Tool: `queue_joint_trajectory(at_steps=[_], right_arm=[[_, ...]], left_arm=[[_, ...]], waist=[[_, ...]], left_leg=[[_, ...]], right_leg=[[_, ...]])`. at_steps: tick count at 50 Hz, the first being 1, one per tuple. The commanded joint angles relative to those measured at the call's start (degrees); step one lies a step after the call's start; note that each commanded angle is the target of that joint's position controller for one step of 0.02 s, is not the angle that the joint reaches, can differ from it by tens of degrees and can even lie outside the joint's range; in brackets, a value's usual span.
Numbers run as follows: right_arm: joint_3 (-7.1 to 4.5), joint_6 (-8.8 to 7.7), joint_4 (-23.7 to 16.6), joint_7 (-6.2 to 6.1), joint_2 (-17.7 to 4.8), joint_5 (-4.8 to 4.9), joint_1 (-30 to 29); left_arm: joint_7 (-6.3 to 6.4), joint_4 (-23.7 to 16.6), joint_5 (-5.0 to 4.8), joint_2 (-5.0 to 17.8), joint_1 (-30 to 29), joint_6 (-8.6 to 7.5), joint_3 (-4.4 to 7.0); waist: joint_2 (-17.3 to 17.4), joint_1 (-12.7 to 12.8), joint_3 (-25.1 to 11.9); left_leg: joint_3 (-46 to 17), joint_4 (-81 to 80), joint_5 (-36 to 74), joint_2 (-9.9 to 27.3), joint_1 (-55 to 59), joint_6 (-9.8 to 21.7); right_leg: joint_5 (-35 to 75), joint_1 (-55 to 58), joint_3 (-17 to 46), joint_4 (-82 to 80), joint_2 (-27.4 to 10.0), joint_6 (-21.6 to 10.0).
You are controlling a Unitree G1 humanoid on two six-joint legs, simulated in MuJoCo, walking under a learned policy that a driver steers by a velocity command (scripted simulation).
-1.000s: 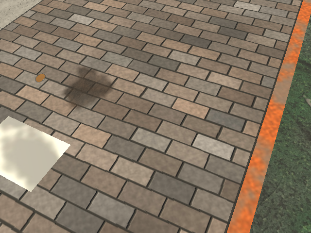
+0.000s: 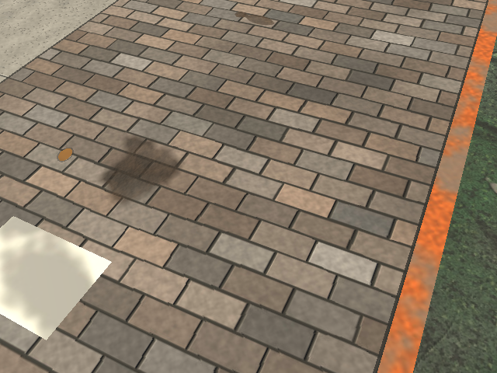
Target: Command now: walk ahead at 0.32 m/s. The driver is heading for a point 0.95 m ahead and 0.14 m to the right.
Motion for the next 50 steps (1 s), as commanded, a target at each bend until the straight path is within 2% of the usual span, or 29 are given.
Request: queue_joint_trajectory(at_steps=[1, 2, 3, 5, 7, 9, 12, 15, 17, 19, 20, 21, 22, 23, 24, 25, 26, 27, 28, 29, 30, 33, 35, 40, 43, 45, 48, 49, 50], right_arm=[[-0.34, -2.82, -9.0, -0.29, -3.3, 0.24, -11.5], [-0.9, -3.64, -8.5, 0.0, -5.7, 1.17, -10.2], [-0.86, -4.25, -7.4, 0.67, -5.5, 1.4, -8.6], [-1.45, -4.84, -6.8, 1.16, -6.0, 0.35, -10.0], [-1.59, -4.73, -7.0, 2.05, -4.9, -0.3, -11.5], [-1.13, -4.31, -8.1, 2.54, -3.0, -0.48, -14.3], [0.0, -4.19, -11.2, 2.88, -1.0, -0.35, -22.3], [0.28, -4.15, -12.9, 3.47, -2.1, 0.09, -26.7], [0.18, -4.28, -13.9, 3.89, -3.3, 0.24, -28.0], [-0.46, -4.58, -14.1, 4.2, -5.1, 0.12, -26.5], [-1.13, -4.62, -13.4, 4.12, -6.5, 0.05, -23.5], [-2.24, -4.51, -11.5, 3.82, -8.4, 0.1, -16.7], [-3.55, -4.18, -8.5, 3.31, -10.6, 0.31, -6.7], [-4.54, -3.74, -6.5, 2.59, -14.9, -0.47, 3.4], [-4.35, -3.82, -5.2, 3.43, -16.2, -1.17, 5.2], [-2.83, -4.14, -5.4, 3.62, -10.2, -0.7, 1.4], [-2.17, -4.51, -6.3, 3.45, -7.9, -0.68, -4.1], [-1.79, -4.96, -7.1, 3.52, -7.0, -1.03, -8.7], [-1.48, -5.39, -7.2, 3.69, -5.6, -1.63, -10.9], [-1.16, -5.73, -6.6, 3.76, -4.5, -2.27, -11.6], [-1.06, -5.9, -5.9, 3.81, -3.9, -2.29, -11.5], [-1.44, -6.43, -3.9, 3.06, -5.7, -2.3, -9.4], [-1.68, -6.37, -3.3, 2.28, -6.9, -2.58, -8.1], [-1.57, -5.77, -2.9, 0.96, -8.6, -2.13, -5.4], [-1.73, -4.49, -1.5, 0.71, -9.5, -1.58, -1.0], [-2.0, -3.25, -1.2, 0.65, -10.2, -1.24, 0.2], [-2.66, -1.67, -2.7, 0.08, -12.5, -1.26, -1.9], [-2.8, -1.08, -3.4, -0.22, -12.9, -1.44, -2.7], [-2.54, -0.84, -4.2, -0.5, -12.5, -1.33, -3.5]], left_arm=[[-1.36, 3.3, 0.91, 14.5, 19.5, -1.78, 3.27], [-1.38, 2.0, 1.44, 10.5, 13.9, -2.33, 1.85], [-1.31, 0.5, 1.13, 7.6, 10.2, -2.58, 1.08], [-1.49, -0.6, 0.92, 6.7, 7.4, -2.34, 0.5], [-1.2, 0.3, 1.37, 4.2, 10.2, -1.5, -0.41], [-0.48, 0.7, 1.41, 5.0, 12.1, -0.8, -0.47], [0.53, 0.0, 1.61, 7.4, 11.8, -0.25, -0.25], [0.86, 0.6, 1.0, 8.6, 13.5, -0.35, 0.16], [0.94, 1.0, 0.41, 8.7, 13.5, -0.3, 0.49], [0.94, 0.7, 0.42, 9.5, 12.3, 0.08, 1.0], [0.9, 0.4, 0.69, 10.2, 11.5, 0.41, 1.33], [0.84, 0.0, 1.08, 10.5, 10.6, 0.94, 1.47], [0.79, -0.6, 1.52, 9.9, 10.0, 1.37, 1.16], [0.71, -2.2, 2.72, 7.3, 11.2, 1.34, 0.08], [-0.05, -1.9, 1.49, -1.8, 19.0, 0.04, -2.13], [-0.3, -2.3, -0.3, 5.1, 13.2, -1.57, -0.63], [-0.37, -4.3, -1.86, 8.2, 7.1, -2.38, 0.35], [0.13, -4.7, -1.7, 8.1, 4.5, -2.56, 0.43], [0.5, -4.6, -0.95, 7.6, 3.9, -2.11, 0.93], [0.52, -4.3, -0.68, 6.4, 5.5, -1.2, 1.06], [0.52, -4.1, -0.74, 5.1, 6.4, -0.35, 1.06], [0.7, -6.1, -0.41, 4.5, 3.1, 1.26, 1.3], [0.59, -8.0, -0.05, 5.0, -1.0, 1.28, 1.5], [-1.22, -11.7, 0.52, 3.6, -10.6, 0.34, 0.66], [-2.47, -15.1, 0.37, 3.0, -16.3, 0.31, 0.0], [-3.45, -17.3, 0.23, 3.3, -18.4, 0.33, -0.02], [-4.47, -18.8, 0.01, 6.2, -14.6, 0.67, 1.31], [-4.45, -17.7, -0.13, 8.4, -8.2, 0.85, 2.55], [-3.79, -15.5, -0.29, 11.9, 1.4, 0.98, 4.55]], waist=[[-20.5, 8.1, 3.0], [-12.9, 4.8, 6.1], [-9.6, 3.3, 8.0], [-6.8, 2.5, 7.8], [-8.1, 3.0, 5.8], [-7.3, 3.5, 5.3], [-6.6, 4.7, 7.1], [-7.7, 5.1, 8.9], [-7.6, 4.0, 9.6], [-7.6, 1.7, 7.5], [-8.6, -0.3, 4.5], [-9.2, -4.0, -0.2], [-8.6, -8.6, -6.3], [0.0, -10.6, -14.6], [16.0, -5.1, -23.0], [9.5, -6.6, -15.4], [6.1, -5.2, -6.5], [-0.1, -3.2, -3.2], [-0.9, -1.4, -1.2], [1.0, 0.5, -1.3], [1.9, 1.2, -0.8], [1.7, 1.6, 2.7], [0.3, 0.8, 4.0], [-0.9, -2.3, 4.9], [-1.6, -4.5, 6.1], [-1.3, -4.6, 6.2], [2.4, -0.7, 1.4], [3.3, 2.9, -2.3], [2.0, 7.9, -7.2]], left_leg=[[2.1, 22.0, -9.1, -5.2, -32.7, 0.5], [-2.1, 30.7, -7.9, -1.2, -36.4, 1.6], [-2.2, 32.9, -2.0, 1.2, -38.0, 2.9], [0.0, 29.5, 7.1, 4.4, -38.7, 3.7], [2.5, 25.7, 11.6, 4.9, -35.6, 2.7], [4.6, 20.7, 14.3, 4.3, -35.5, 1.0], [6.4, 7.8, 20.7, 2.7, -30.7, -0.6], [7.1, 0.7, 24.9, 1.3, -25.7, -0.4], [5.8, -2.1, 25.1, 1.5, -25.2, 1.1], [5.8, -3.7, 22.8, 0.6, -21.9, 3.0], [6.8, -3.3, 21.3, -0.9, -17.1, 4.0], [8.0, -2.9, 20.0, -2.8, -8.2, 5.4], [7.5, -2.9, 20.1, -2.5, 5.3, 7.2], [-7.9, -2.2, 15.2, 9.8, 23.1, 10.9], [-37.6, -13.4, -1.7, 21.9, 35.8, 20.1], [-38.9, -19.0, -5.9, 19.4, 29.5, 17.1], [-28.7, -19.8, -1.3, 18.3, 20.4, 14.5], [-21.1, -21.1, 7.8, 16.7, 11.6, 13.2], [-15.0, -22.5, 13.5, 14.6, 5.7, 12.3], [-10.6, -24.1, 15.5, 13.0, 2.2, 11.4], [-7.8, -25.5, 16.2, 12.2, 0.1, 11.3], [-1.7, -28.6, 19.0, 12.1, -3.1, 11.9], [1.0, -29.3, 21.2, 12.1, -1.6, 11.8], [9.4, -29.6, 26.4, 10.6, 2.1, 9.3], [11.3, -26.9, 29.6, 12.7, 10.3, 9.0], [12.2, -23.5, 34.9, 14.5, 15.7, 8.5], [14.9, -12.1, 61.1, 15.1, 18.3, 6.5], [15.7, -3.0, 67.7, 14.4, 16.8, 5.6], [16.8, 10.1, 63.8, 12.1, 10.1, 3.6]], right_leg=[[-11.6, 21.7, 43.0, -24.9, -22.1, -12.5], [-12.4, 19.1, 43.1, -24.7, -23.6, -13.4], [-10.5, 18.1, 35.8, -24.3, -21.0, -11.6], [-0.2, 18.6, 25.1, -25.2, -17.0, -8.0], [13.1, 18.7, 16.8, -25.3, -13.6, -6.5], [21.0, 18.6, 12.6, -25.4, -12.5, -7.0], [20.6, 12.7, 8.8, -27.5, -11.3, -7.0], [19.2, 10.5, 7.7, -29.3, -12.4, -7.5], [21.8, 13.4, 7.2, -28.4, -14.2, -6.9], [32.1, 17.4, 6.3, -24.3, -15.5, -5.8], [42.9, 18.7, 5.6, -19.9, -15.6, -5.2], [52.8, 18.3, 4.2, -11.5, -14.4, -4.2], [53.7, 13.0, 2.7, 0.5, -11.8, -2.5], [32.3, -1.1, 1.1, 19.7, -7.7, -1.1], [-12.4, -19.2, 5.5, 38.0, 3.3, 1.5], [-12.8, -25.1, 10.7, 44.2, 0.4, 0.1], [-7.3, -27.8, 9.2, 44.4, -2.4, -1.0], [-1.7, -24.5, 8.4, 41.9, -5.5, -1.0], [1.4, -21.7, 8.2, 38.9, -7.3, -0.7], [3.2, -18.1, 8.8, 37.1, -8.8, -0.6], [3.5, -16.8, 8.7, 35.7, -9.1, -0.4], [7.0, -21.1, 8.9, 31.8, -9.6, 0.5], [12.9, -25.7, 10.1, 26.5, -9.2, 1.3], [25.9, -24.8, 4.4, 9.5, -7.5, 1.5], [24.2, -28.3, 2.2, 4.4, -6.9, 0.6], [19.2, -30.1, 0.7, 2.7, -6.1, -0.5], [10.4, -20.7, -4.2, 2.4, -1.2, -3.5], [8.9, -12.4, -5.3, 2.1, 1.3, -5.0], [12.1, 2.2, -3.7, -1.9, 2.9, -7.4]])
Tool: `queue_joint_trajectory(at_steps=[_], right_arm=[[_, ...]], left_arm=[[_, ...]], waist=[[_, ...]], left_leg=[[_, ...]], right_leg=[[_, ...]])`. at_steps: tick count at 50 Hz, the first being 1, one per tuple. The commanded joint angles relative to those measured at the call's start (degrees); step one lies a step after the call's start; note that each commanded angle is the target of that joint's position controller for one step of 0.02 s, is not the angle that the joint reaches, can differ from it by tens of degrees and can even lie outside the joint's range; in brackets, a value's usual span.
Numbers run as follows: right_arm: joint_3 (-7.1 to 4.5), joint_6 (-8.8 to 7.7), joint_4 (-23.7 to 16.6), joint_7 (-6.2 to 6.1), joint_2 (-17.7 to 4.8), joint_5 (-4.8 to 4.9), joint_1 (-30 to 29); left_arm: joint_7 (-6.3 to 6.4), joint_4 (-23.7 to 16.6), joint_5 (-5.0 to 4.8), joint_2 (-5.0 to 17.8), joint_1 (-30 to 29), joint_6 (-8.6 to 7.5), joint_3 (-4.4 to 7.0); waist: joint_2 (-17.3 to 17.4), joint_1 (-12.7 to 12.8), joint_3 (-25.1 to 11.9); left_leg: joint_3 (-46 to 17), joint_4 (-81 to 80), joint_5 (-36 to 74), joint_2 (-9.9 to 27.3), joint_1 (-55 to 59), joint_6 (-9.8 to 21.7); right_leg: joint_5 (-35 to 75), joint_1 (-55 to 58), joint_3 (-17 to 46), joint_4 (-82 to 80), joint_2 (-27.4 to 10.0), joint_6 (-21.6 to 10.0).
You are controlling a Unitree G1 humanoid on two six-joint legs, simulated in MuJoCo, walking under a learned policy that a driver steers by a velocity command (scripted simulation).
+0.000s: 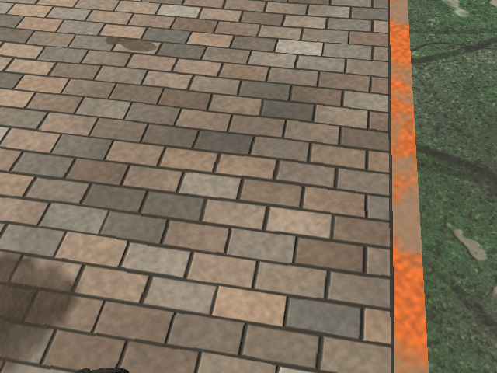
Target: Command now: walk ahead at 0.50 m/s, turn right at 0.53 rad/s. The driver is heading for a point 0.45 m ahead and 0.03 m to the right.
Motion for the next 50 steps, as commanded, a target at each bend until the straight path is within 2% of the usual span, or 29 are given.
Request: queue_joint_trajectory(at_steps=[1, 2, 3, 4, 5, 7, 10, 15, 18, 20, 22, 24, 25, 26, 27, 28, 29, 30, 31, 32, 34, 36, 39, 41, 42, 43, 44, 46, 50], right_arm=[[-0.98, -0.4, -5.9, -0.69, -8.2, -1.34, -0.5], [1.1, -2.79, -8.3, 0.72, -1.5, -1.06, 3.1], [-0.35, -5.34, -9.5, 1.75, -7.9, 0.98, -4.1], [-0.56, -6.4, -11.3, 2.09, -8.7, 2.51, -8.2], [-0.45, -6.6, -11.0, 1.69, -7.7, 1.82, -8.6], [-1.26, -5.14, -10.4, 1.28, -8.2, 0.1, -7.0], [-1.18, -3.37, -11.7, 1.03, -6.3, -1.15, -7.5], [0.01, -3.57, -14.3, 1.43, -3.6, -0.86, -17.0], [0.08, -4.13, -15.8, 2.11, -4.3, -0.04, -21.4], [-0.22, -4.72, -16.8, 2.59, -5.4, -0.63, -22.9], [-0.69, -5.4, -16.5, 3.06, -6.5, -1.15, -21.0], [-1.5, -5.9, -14.2, 2.97, -8.0, -1.71, -13.1], [-2.03, -6.13, -13.3, 2.76, -10.5, -2.55, -7.1], [-2.47, -5.56, -12.7, 2.46, -13.3, -3.64, -1.6], [-1.65, -4.48, -10.8, 2.96, -9.2, -1.8, 1.7], [-1.37, -3.6, -11.4, 3.22, -8.3, -0.01, -0.6], [-0.98, -2.84, -12.3, 2.99, -7.1, 0.09, -5.6], [0.03, -2.35, -12.9, 2.9, -5.0, -0.39, -10.3], [0.64, -2.13, -13.1, 2.85, -3.6, -0.88, -13.2], [0.47, -1.73, -12.7, 2.92, -4.2, -1.41, -14.9], [0.12, -1.49, -11.9, 2.74, -5.1, -1.94, -15.9], [-0.18, -1.29, -10.7, 2.35, -5.9, -1.5, -14.8], [0.07, -0.28, -9.7, 1.99, -6.1, -0.74, -15.4], [0.96, 0.12, -8.7, 2.09, -4.1, -0.63, -14.5], [1.45, 0.13, -8.1, 2.18, -3.0, -1.07, -13.1], [1.16, 0.08, -7.8, 2.29, -3.6, -1.36, -10.4], [1.04, 0.33, -7.4, 2.0, -3.9, -1.27, -11.0], [1.07, 0.78, -7.0, 1.36, -3.7, -0.88, -11.7], [0.98, 1.06, -5.3, 0.98, -3.7, -0.96, -10.4]], left_arm=[[1.9, 0.8, -0.25, 17.4, 22.3, 0.63, 6.58], [1.82, -1.2, -0.02, 19.4, 19.5, 0.19, 6.46], [1.73, -1.2, 0.62, 14.4, 20.4, -0.09, 5.11], [1.93, -1.5, 0.89, 11.7, 17.9, -0.53, 4.42], [1.83, -2.3, 0.8, 10.4, 13.8, -0.92, 3.99], [2.13, -4.2, 1.47, 8.1, 9.0, -1.09, 3.15], [2.96, -4.2, 0.84, 10.0, 10.2, -1.3, 3.64], [4.28, -2.5, 0.6, 10.2, 14.6, -0.84, 3.5], [4.07, -0.7, 0.54, 10.7, 17.6, -0.98, 3.43], [4.35, 0.4, 0.68, 10.2, 18.7, -0.54, 3.27], [4.88, 0.9, 1.05, 10.2, 18.7, 0.16, 3.23], [5.17, 0.3, 1.11, 10.1, 16.1, 0.68, 3.03], [5.15, -0.9, 1.72, 8.6, 15.8, 0.66, 2.35], [5.04, -0.5, 1.73, 5.4, 23.1, 0.19, 1.21], [4.6, 1.6, 1.13, 5.8, 28.7, 0.06, 0.97], [4.45, 1.6, 0.09, 10.8, 25.7, 0.6, 2.16], [4.76, 0.4, -0.11, 11.3, 20.1, 1.46, 2.42], [5.14, -0.3, 0.56, 10.7, 16.6, 2.45, 2.43], [5.57, -0.6, 1.16, 9.7, 15.9, 3.54, 2.54], [5.86, -0.2, 1.29, 7.6, 17.2, 4.37, 2.1], [6.32, 0.6, 1.58, 4.9, 18.9, 4.64, 1.35], [6.42, 0.9, 1.64, 4.7, 18.1, 4.41, 1.13], [6.21, 1.5, 1.77, 5.5, 16.4, 4.8, 1.45], [6.2, 0.9, 2.83, 5.7, 14.0, 4.92, 1.51], [6.42, -0.1, 3.21, 7.0, 12.9, 4.81, 1.6], [6.7, -0.3, 2.58, 10.8, 11.4, 4.8, 2.4], [6.41, 0.8, 2.3, 9.8, 11.7, 4.54, 2.54], [6.06, 1.2, 2.74, 6.4, 10.7, 3.49, 1.67], [5.82, 2.5, 1.96, 6.3, 11.3, 1.9, 1.63]], waist=[[-5.2, 11.8, -15.4], [-14.6, 6.2, -22.7], [-6.8, 10.2, -21.9], [-4.3, 9.3, -13.9], [2.3, 6.1, -8.4], [1.5, 2.5, -5.2], [0.5, 1.5, -3.7], [-2.6, 5.7, -2.2], [-3.8, 7.8, -0.6], [-3.8, 7.9, 0.2], [-4.7, 6.6, -1.4], [-5.2, 2.1, -5.6], [-2.5, -0.2, -12.2], [8.6, 0.5, -21.1], [15.9, 0.4, -28.5], [9.8, -0.2, -23.3], [5.7, 0.4, -15.8], [3.4, 1.8, -9.9], [4.1, 3.6, -7.2], [6.4, 5.0, -5.8], [9.2, 5.7, -6.7], [8.6, 4.9, -9.8], [7.2, 5.0, -9.2], [6.1, 5.0, -5.7], [4.4, 4.3, -4.2], [-0.6, 1.3, -2.1], [-3.1, 2.0, -1.0], [-3.8, 2.1, -0.2], [-2.6, 2.2, -3.1]], left_leg=[[-1.2, 41.6, 39.8, 8.6, -21.5, 2.7], [-11.4, 60.4, -5.6, -4.7, -44.6, 0.0], [-20.9, 62.1, -3.9, -1.2, -51.0, 2.0], [-20.1, 59.1, 1.0, 1.3, -53.1, 3.4], [-19.7, 53.1, 5.1, 4.0, -50.3, 3.3], [-19.6, 46.0, 8.4, 6.5, -42.8, 2.0], [-17.9, 38.5, 12.3, 6.1, -41.2, -1.3], [-15.6, 16.2, 32.1, 3.5, -37.9, -2.5], [-15.8, 10.7, 36.4, 2.5, -36.9, -1.2], [-15.9, 7.3, 33.9, 1.6, -38.8, 0.5], [-15.8, 5.4, 30.9, 0.5, -36.8, 2.5], [-13.8, 1.9, 34.9, -1.1, -26.3, 4.8], [-18.2, 5.1, 52.4, 4.6, -13.3, 7.5], [-32.9, 9.3, 70.9, 18.2, 7.9, 17.0], [-44.3, 7.6, 71.8, 24.7, 14.0, 22.3], [-42.9, 5.1, 57.1, 22.9, 8.4, 20.5], [-38.0, 2.7, 46.6, 20.2, 0.4, 17.7], [-33.6, -0.2, 41.5, 17.4, -8.8, 16.2], [-30.5, -2.5, 37.9, 15.4, -16.1, 14.8], [-27.3, -4.5, 36.3, 12.7, -21.9, 13.7], [-22.4, -5.2, 41.3, 10.4, -25.5, 13.9], [-21.9, -4.8, 41.5, 11.0, -23.5, 14.3], [-21.9, -5.2, 22.7, 10.4, -25.1, 12.7], [-22.0, -5.6, 5.7, 7.7, -28.7, 8.6], [-21.7, -4.5, 0.3, 6.1, -30.1, 6.0], [-19.1, -3.4, -0.5, 2.6, -30.4, 4.0], [-16.4, -1.5, 2.8, 0.9, -26.3, 2.8], [-15.9, 1.3, 8.2, 1.1, -22.9, 2.9], [-15.3, 4.0, 18.7, 1.2, -20.3, 3.3]], right_leg=[[0.4, 37.8, 16.0, -2.4, -6.6, -7.8], [-9.2, 54.6, 50.6, -12.7, -19.1, -20.0], [-10.9, 54.3, 49.1, -16.9, -18.0, -17.0], [-7.4, 47.4, 39.4, -16.9, -15.8, -14.2], [-0.3, 37.5, 32.2, -17.5, -13.0, -12.2], [8.0, 26.4, 25.2, -19.6, -9.4, -10.7], [14.4, 20.1, 20.9, -21.5, -7.5, -11.2], [10.4, 17.8, 13.6, -21.4, -3.3, -6.5], [4.8, 20.3, 15.9, -21.3, -5.5, -5.8], [12.1, 25.6, 17.1, -16.9, -6.9, -5.0], [19.9, 30.0, 18.4, -12.0, -7.9, -3.5], [30.7, 30.5, 17.4, -3.4, -5.3, -0.9], [24.6, 25.7, 15.7, 6.3, -2.0, 1.4], [-0.8, 9.1, 13.0, 26.1, 4.6, 5.8], [-34.6, 2.3, 14.6, 36.7, 7.6, 7.8], [-33.7, -1.2, 16.7, 41.0, 5.0, 8.3], [-30.2, -3.5, 14.0, 40.6, 2.6, 8.8], [-27.4, -2.9, 11.8, 36.2, 0.3, 9.2], [-25.0, 0.9, 11.0, 30.8, -1.9, 9.3], [-23.1, 5.9, 9.3, 25.2, -2.1, 9.7], [-20.5, 12.6, 6.9, 16.4, -1.5, 10.3], [-14.3, 16.1, 6.6, 9.8, -1.7, 10.0], [-5.9, 21.4, 5.5, 0.6, -1.1, 8.9], [-2.2, 24.5, 6.2, -6.3, -1.5, 7.2], [-0.9, 25.2, 9.7, -8.8, -4.6, 6.0], [-4.6, 22.4, 10.7, -8.0, -5.7, 4.5], [-13.8, 16.4, 9.9, -9.0, -3.9, 4.3], [-12.5, 13.5, 9.5, -10.4, -3.1, 5.7], [-0.6, 17.1, 8.7, -7.7, -2.8, 6.2]])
